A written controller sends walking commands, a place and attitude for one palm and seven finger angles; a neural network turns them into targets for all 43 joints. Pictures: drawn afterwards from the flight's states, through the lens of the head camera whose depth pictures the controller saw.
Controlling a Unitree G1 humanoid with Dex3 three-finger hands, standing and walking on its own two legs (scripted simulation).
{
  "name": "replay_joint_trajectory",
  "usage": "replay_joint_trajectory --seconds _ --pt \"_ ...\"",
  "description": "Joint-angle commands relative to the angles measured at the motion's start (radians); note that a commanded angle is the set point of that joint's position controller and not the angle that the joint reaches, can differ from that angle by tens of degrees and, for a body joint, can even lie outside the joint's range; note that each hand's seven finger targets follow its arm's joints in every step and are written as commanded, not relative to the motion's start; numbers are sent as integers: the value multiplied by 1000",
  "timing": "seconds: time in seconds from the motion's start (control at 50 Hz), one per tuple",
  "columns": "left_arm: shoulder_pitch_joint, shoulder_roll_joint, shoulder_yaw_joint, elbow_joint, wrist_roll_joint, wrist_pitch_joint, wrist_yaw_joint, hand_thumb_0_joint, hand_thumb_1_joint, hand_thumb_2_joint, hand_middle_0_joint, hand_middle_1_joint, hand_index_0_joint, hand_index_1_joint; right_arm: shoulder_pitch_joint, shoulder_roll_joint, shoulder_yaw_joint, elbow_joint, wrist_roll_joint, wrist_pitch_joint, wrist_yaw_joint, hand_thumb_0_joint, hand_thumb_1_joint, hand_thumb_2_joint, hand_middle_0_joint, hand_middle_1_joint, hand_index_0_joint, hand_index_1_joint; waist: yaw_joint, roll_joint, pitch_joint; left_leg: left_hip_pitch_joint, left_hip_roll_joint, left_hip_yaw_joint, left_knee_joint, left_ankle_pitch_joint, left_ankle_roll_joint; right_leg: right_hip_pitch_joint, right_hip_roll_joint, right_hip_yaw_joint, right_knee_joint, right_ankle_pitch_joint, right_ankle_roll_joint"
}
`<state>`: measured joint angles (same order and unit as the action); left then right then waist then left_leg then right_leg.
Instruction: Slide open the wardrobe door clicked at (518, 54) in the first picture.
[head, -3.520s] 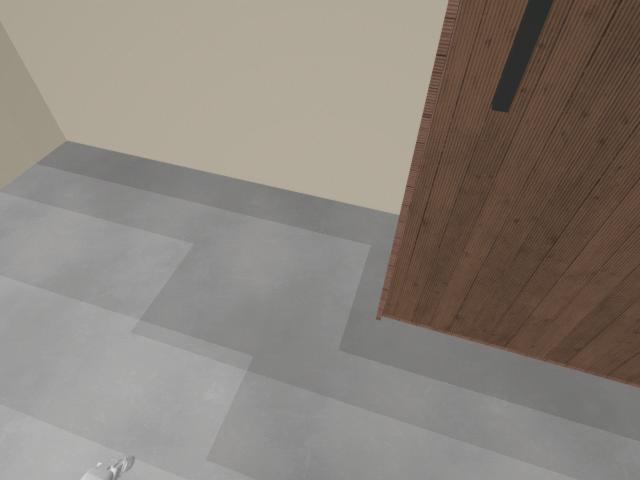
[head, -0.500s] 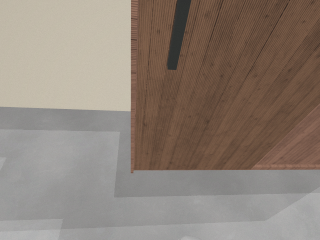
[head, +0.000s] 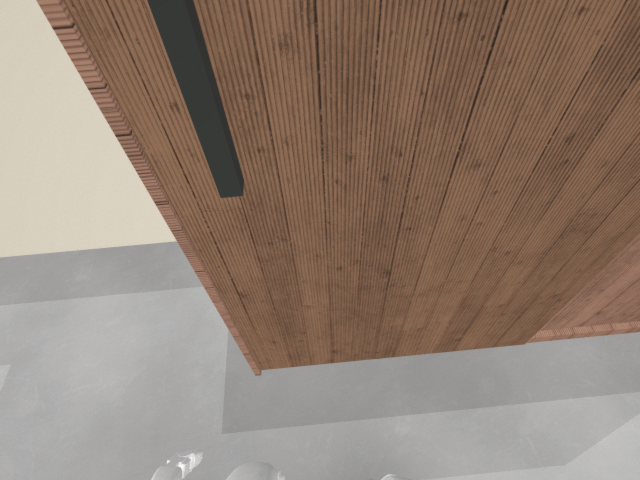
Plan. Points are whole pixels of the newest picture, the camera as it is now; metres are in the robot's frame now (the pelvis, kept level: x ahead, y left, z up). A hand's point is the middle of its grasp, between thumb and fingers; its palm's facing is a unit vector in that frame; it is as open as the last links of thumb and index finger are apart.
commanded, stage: come to a stop and stand still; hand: left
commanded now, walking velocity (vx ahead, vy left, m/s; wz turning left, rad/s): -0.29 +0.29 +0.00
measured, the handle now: (200, 69) +0.45 +0.12 +0.27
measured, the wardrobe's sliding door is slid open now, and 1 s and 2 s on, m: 0.00 0.00 0.00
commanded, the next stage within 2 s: look again from close up in 1.30 s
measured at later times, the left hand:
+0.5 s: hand out of the picture -0.05 +0.28 -0.19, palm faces +0.11 -0.97 -0.23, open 7.4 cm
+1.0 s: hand out of the picture -0.06 +0.28 -0.16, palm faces +0.00 -0.98 -0.22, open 7.3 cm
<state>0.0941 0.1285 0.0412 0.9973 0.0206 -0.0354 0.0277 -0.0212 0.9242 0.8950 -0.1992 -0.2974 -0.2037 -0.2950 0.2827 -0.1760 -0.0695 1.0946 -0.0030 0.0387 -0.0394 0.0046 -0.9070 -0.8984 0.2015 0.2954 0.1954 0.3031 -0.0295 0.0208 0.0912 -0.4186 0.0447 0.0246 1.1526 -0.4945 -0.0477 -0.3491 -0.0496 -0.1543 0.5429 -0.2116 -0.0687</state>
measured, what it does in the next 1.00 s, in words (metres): steps to the left: left foot, then right foot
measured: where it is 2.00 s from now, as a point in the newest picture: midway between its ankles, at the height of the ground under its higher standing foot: outside the picture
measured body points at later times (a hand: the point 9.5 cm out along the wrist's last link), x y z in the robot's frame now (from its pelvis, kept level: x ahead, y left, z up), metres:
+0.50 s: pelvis -0.06 +0.07 -0.01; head -0.03 +0.10 +0.44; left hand -0.06 +0.33 -0.17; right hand +0.03 -0.16 -0.14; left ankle -0.09 +0.18 -0.74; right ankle +0.03 -0.07 -0.72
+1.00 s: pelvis -0.10 +0.10 +0.01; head -0.10 +0.09 +0.46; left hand -0.06 +0.33 -0.15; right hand -0.12 -0.10 -0.16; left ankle -0.09 +0.18 -0.73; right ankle -0.13 -0.02 -0.73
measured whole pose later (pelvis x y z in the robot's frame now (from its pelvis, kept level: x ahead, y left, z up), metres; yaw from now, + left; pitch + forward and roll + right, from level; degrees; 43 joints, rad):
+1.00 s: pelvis -0.10 +0.10 +0.01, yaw -1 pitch -2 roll +0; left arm 0.23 0.16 0.01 1.13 0.01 0.00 0.05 0.00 0.92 0.90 -0.20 -0.30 -0.20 -0.29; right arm 0.31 -0.11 -0.01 1.16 0.00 0.00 -0.04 0.01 -0.91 -0.90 0.20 0.30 0.20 0.30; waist -0.02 0.01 0.01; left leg -0.15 -0.03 0.10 0.38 -0.21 0.05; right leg -0.11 -0.02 -0.03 0.41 -0.27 0.00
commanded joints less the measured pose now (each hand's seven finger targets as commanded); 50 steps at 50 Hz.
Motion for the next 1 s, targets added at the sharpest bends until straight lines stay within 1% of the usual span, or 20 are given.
replay_joint_trajectory --seconds 0.0,0.1,0.2,0.3,0.34,0.38,0.4,0.42,0.44,0.46,0.48,0.54,0.58,0.64,0.68,0.74,0.78,0.8,0.82,0.98 --pt "172 210 49 -2 -2 13 33 0 900 900 -200 -300 -200 -300 57 -67 -21 -59 -21 41 17 0 -900 -900 200 300 200 300 45 -107 -168 -107 -18 -79 128 87 -26 210 -338 217 -129 952 -75" --pt "145 219 48 -32 2 21 46 0 900 900 -200 -300 -200 -300 -45 -94 -29 -131 -31 66 32 0 -900 -900 200 300 200 300 37 -140 -155 -152 -35 -117 129 157 -40 178 -335 215 -152 755 -88" --pt "124 238 50 -66 13 31 33 0 900 900 -200 -300 -200 -300 -82 -105 -23 -162 -30 52 38 0 -900 -900 200 300 200 300 33 -190 -135 -93 -27 -87 59 164 -30 93 -297 224 -208 339 -82" --pt "165 277 59 -74 26 49 13 0 900 900 -200 -300 -200 -300 -134 -94 -2 -187 -16 13 44 0 -900 -900 200 300 200 300 76 -241 -135 52 -24 10 -310 46 -6 104 -270 266 -242 90 -85" --pt "165 288 63 -66 24 53 9 0 900 900 -200 -300 -200 -300 -87 -92 3 -174 -10 -2 42 0 -900 -900 200 300 200 300 65 -238 -160 135 -30 32 -466 57 7 106 -260 275 -231 46 -76" --pt "154 269 57 -60 12 61 5 0 900 900 -200 -300 -200 -300 13 -92 7 -138 -6 -18 37 0 -900 -900 200 300 200 300 20 -175 -185 321 -34 47 -730 204 17 23 -211 228 -150 -29 -12" --pt "166 219 44 -64 0 67 2 0 900 900 -200 -300 -200 -300 45 -147 -2 -131 -9 -28 34 0 -900 -900 200 300 200 300 10 4 -185 383 65 -64 -827 196 37 -71 -137 155 -28 -138 38" --pt "171 151 31 -80 -7 72 -2 0 900 900 -200 -300 -200 -300 12 -222 -15 -154 -19 -27 29 0 -900 -900 200 300 200 300 14 293 -113 280 280 -321 -930 241 100 -192 -19 55 147 -287 102" --pt "124 157 31 -78 -1 81 4 0 900 900 -200 -300 -200 -300 -67 -234 -7 -180 -25 -15 22 0 -900 -900 200 300 200 300 17 256 -36 72 333 -341 -969 270 158 -135 -3 143 272 -320 97" --pt "135 163 35 -71 1 86 2 0 900 900 -200 -300 -200 -300 -126 -196 5 -187 -29 -21 8 0 -900 -900 200 300 200 300 48 208 4 -5 301 -281 -988 291 179 -87 -15 183 347 -278 97" --pt "159 159 39 -41 8 91 0 0 900 900 -200 -300 -200 -300 -149 -172 9 -171 -27 -27 0 0 -900 -900 200 300 200 300 65 211 -15 42 228 -208 -953 370 157 -89 8 200 412 -221 98" --pt "236 143 32 14 3 78 -3 0 900 900 -200 -300 -200 -300 -132 -127 22 -147 -16 -38 -4 0 -900 -900 200 300 200 300 81 130 -57 171 156 -104 -879 494 169 -104 31 183 480 -161 102" --pt "216 130 19 23 1 68 -4 0 900 900 -200 -300 -200 -300 -70 -117 27 -118 -12 -47 -9 0 -900 -900 200 300 200 300 58 91 -81 268 157 -111 -859 617 182 -99 23 168 387 -172 111" --pt "160 107 -2 21 -5 61 1 0 900 900 -200 -300 -200 -300 17 -111 23 -65 -14 -51 -15 0 -900 -900 200 300 200 300 16 141 -96 373 190 -154 -837 744 207 -38 3 140 166 -226 112" --pt "165 99 -5 37 -11 54 5 0 900 900 -200 -300 -200 -300 55 -110 24 -38 -14 -53 -13 0 -900 -900 200 300 200 300 15 127 -99 380 190 -171 -813 830 201 47 8 131 -5 -189 104" --pt "252 120 -9 101 -12 36 15 0 900 900 -200 -300 -200 -300 65 -78 29 -17 4 -62 -8 0 -900 -900 200 300 200 300 39 40 -153 274 126 -125 -757 670 112 294 -50 182 -217 137 78" --pt "238 136 -15 114 -13 26 20 0 900 900 -200 -300 -200 -300 50 -43 41 -14 7 -66 -4 0 -900 -900 200 300 200 300 29 -19 -118 213 72 -79 -785 524 68 305 -135 228 -169 323 37" --pt "236 127 -19 115 -10 26 21 0 900 900 -200 -300 -200 -300 51 -42 43 -7 2 -65 -2 0 -900 -900 200 300 200 300 26 -33 -115 246 63 -70 -795 582 64 281 -120 212 -149 348 32" --pt "231 119 -18 120 -13 18 22 0 900 900 -200 -300 -200 -300 61 -50 44 9 -4 -62 -4 0 -900 -900 200 300 200 300 23 -120 -131 282 69 -59 -788 581 63 268 -95 212 -145 353 32" --pt "218 97 -30 123 -13 34 19 0 900 900 -200 -300 -200 -300 73 -39 51 54 -4 -50 3 0 -900 -900 200 300 200 300 29 -54 51 223 64 -67 -885 272 73 134 -63 209 -241 -28 52"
